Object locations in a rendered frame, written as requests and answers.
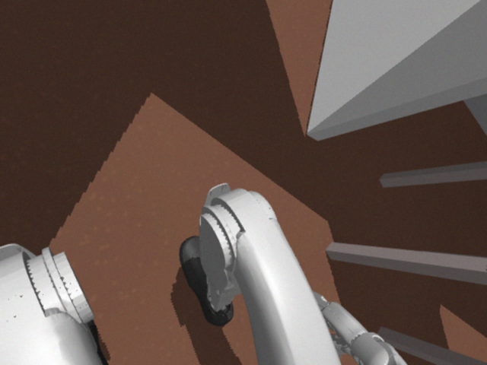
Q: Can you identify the left robot foot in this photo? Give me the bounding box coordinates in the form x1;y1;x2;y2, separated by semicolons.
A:
88;320;108;365

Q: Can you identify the right robot arm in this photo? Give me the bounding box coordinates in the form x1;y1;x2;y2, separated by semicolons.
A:
350;332;407;365

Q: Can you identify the right robot foot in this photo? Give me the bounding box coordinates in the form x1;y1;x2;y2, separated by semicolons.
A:
180;236;234;326

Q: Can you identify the right robot hand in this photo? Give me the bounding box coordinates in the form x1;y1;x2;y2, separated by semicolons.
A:
313;291;368;357

